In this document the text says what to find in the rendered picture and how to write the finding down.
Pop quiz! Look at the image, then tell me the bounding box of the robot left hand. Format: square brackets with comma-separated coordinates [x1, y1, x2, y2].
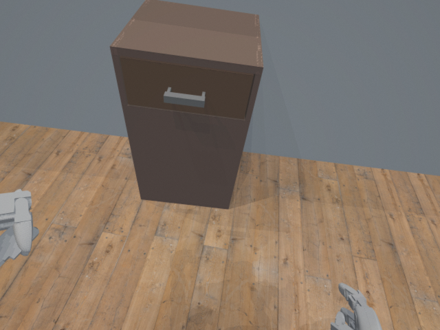
[0, 189, 39, 267]

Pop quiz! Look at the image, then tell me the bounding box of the cabinet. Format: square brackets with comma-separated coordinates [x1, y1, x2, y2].
[110, 0, 263, 209]

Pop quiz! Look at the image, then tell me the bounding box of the robot right hand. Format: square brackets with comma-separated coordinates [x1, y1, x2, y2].
[331, 283, 382, 330]

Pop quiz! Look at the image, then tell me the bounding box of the drawer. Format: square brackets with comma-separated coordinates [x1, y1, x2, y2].
[120, 56, 254, 119]

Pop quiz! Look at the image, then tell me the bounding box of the handle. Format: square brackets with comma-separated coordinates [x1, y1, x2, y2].
[164, 87, 206, 108]

